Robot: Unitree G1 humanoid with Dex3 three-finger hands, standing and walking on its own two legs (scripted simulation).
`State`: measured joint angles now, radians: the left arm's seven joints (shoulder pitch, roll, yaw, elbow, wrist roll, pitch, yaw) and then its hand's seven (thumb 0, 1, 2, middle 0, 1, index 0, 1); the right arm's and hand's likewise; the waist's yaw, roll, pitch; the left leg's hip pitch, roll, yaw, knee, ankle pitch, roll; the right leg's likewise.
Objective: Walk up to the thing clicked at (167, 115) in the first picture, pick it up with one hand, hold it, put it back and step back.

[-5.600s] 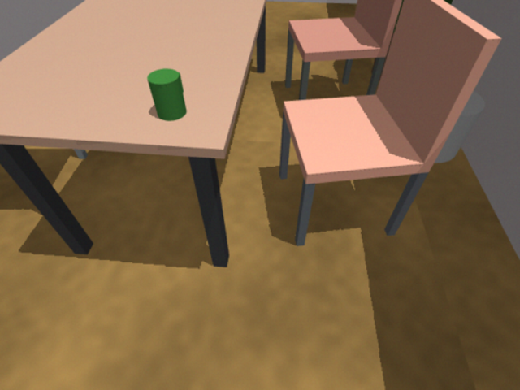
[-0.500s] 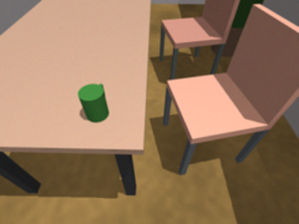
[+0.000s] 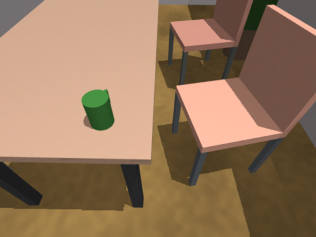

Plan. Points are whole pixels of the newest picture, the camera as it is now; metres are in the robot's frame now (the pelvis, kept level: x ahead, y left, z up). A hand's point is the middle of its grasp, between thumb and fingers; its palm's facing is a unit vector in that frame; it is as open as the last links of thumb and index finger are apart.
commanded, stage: stand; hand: left
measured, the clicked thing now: (101, 106) +0.50 +0.19 +0.03
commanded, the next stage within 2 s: rise first in 0.70 s
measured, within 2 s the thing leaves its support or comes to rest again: neither
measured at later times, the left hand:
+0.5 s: hand out of the picture +0.07 +0.25 -0.16, palm faces -0.02 -0.94 -0.34, open 7.4 cm
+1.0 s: hand out of the picture +0.15 +0.24 -0.13, palm faces +0.12 -0.94 -0.32, open 9.9 cm
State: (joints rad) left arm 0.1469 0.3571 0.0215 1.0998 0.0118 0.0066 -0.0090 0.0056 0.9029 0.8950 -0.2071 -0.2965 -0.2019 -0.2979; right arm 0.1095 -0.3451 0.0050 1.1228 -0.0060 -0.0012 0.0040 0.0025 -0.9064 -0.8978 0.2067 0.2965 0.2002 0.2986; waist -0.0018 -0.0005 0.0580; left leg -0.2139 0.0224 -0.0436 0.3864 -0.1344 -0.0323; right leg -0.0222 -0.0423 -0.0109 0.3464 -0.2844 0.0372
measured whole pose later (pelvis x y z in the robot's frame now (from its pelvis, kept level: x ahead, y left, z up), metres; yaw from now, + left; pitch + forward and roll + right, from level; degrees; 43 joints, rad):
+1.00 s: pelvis -0.02 +0.00 -0.01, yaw -2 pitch +1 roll +0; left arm 0.07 0.31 0.08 0.87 -0.07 -0.09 0.05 0.01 0.61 0.60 -0.12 -0.14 -0.11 -0.15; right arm 0.03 -0.29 -0.07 0.92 0.07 -0.08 -0.06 0.01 -0.61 -0.60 0.10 0.14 0.10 0.14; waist 0.00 0.01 0.08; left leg -0.34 0.04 -0.02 0.46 -0.14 -0.03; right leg -0.18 -0.03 0.02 0.47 -0.31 0.04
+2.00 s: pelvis -0.01 -0.01 +0.00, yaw -2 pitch -4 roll +0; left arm 0.47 0.31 0.26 -0.11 -0.05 -0.23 0.03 -0.01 -0.57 0.00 -0.07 -0.05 -0.07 -0.05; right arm 0.27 -0.23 -0.11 0.58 0.02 -0.10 -0.05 -0.01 0.48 -0.03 0.06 0.05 0.05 0.05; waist 0.05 0.04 0.04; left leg -0.21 0.04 -0.02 0.41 -0.14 -0.04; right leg -0.06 -0.03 0.02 0.44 -0.31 0.03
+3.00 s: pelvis +0.00 -0.01 -0.01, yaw -1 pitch -2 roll +1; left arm 0.36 0.34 0.41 -0.14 -0.09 -0.34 -0.06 -0.01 -0.60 0.06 -0.06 -0.07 -0.06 -0.08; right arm 0.28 -0.21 -0.11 0.55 0.01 -0.09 -0.03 -0.01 0.48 -0.06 0.06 0.05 0.05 0.05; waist 0.05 0.03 0.01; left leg -0.26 0.03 -0.03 0.49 -0.19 -0.05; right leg -0.10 -0.04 0.00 0.51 -0.37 0.02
